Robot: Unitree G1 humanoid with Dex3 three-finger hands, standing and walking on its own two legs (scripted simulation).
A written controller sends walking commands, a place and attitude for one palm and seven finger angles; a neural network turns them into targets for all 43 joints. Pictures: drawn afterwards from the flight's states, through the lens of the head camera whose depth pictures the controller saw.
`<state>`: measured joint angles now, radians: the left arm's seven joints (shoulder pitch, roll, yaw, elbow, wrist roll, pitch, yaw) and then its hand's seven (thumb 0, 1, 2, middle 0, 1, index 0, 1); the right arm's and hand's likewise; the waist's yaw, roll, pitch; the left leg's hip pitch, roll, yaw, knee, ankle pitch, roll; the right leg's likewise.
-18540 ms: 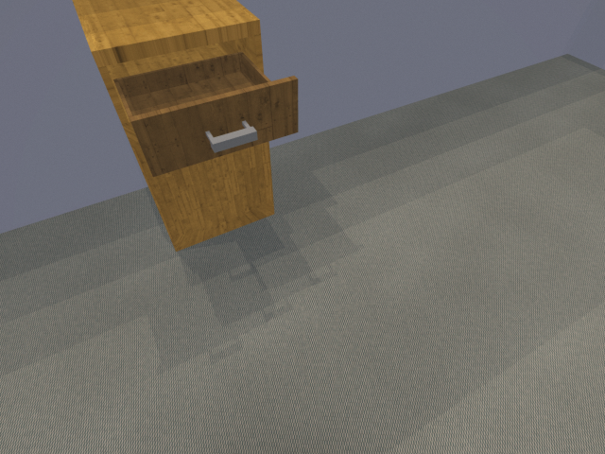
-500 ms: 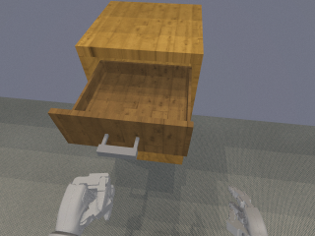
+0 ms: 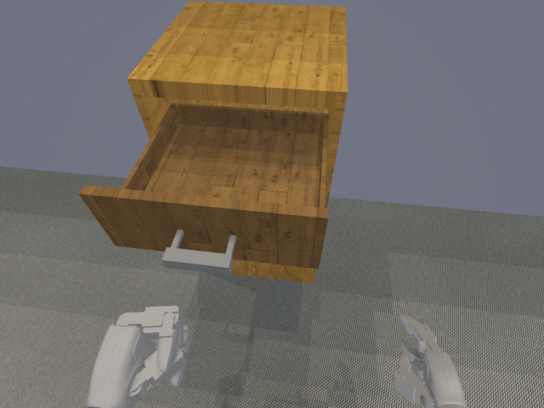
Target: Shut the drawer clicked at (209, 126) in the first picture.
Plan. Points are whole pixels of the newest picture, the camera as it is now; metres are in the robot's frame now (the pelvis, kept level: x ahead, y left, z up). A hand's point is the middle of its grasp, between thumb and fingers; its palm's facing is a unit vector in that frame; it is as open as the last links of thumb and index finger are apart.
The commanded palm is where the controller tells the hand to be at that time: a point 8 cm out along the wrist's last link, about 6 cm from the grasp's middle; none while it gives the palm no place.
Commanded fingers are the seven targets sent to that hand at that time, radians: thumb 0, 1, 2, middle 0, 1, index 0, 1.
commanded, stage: bring the fist close to the handle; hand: left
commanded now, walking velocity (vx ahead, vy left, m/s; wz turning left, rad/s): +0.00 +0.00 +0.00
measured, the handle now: (201, 249) +0.37 +0.14 -0.01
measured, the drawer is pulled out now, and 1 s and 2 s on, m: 0.28 0.28 0.25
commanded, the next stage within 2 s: push the drawer shut in 1.30 s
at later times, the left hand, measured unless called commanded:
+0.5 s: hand (202, 330) +0.22 +0.11 +0.04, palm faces -0.10 -0.99 -0.03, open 3.3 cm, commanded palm +0.20 +0.17 +0.03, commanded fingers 0.00 0.90 0.90 -1.40 -1.60 -1.40 -1.60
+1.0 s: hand (212, 313) +0.26 +0.11 -0.01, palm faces -0.13 -0.99 -0.02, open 3.3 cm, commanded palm +0.24 +0.16 -0.01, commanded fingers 0.00 0.90 0.90 -1.40 -1.60 -1.40 -1.60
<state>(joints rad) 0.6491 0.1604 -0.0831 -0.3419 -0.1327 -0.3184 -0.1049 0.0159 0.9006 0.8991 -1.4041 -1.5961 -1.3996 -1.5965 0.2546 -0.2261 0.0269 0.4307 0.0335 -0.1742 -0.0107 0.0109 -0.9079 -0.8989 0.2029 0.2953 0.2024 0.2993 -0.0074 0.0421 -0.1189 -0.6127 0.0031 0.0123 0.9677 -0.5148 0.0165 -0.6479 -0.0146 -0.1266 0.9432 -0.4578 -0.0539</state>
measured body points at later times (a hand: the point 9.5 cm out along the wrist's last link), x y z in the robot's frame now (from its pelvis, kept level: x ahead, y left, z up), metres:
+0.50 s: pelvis -0.01 +0.00 -0.02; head +0.05 -0.01 +0.43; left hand +0.22 +0.16 +0.04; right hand +0.16 -0.24 -0.10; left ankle -0.02 +0.11 -0.68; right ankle +0.01 -0.09 -0.68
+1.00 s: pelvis -0.02 +0.01 -0.05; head +0.07 +0.01 +0.40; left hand +0.26 +0.16 -0.01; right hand +0.16 -0.23 -0.13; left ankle -0.02 +0.11 -0.68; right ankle +0.01 -0.09 -0.68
